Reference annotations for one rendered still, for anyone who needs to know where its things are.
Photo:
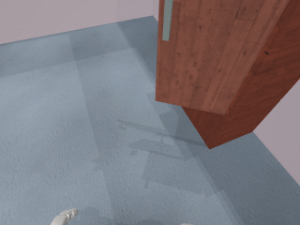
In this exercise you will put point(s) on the left robot hand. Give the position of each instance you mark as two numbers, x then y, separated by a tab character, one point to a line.
65	217

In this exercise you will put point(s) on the handle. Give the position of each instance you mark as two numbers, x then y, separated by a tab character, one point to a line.
167	19

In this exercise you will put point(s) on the cupboard door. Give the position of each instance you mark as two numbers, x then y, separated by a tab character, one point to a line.
212	47

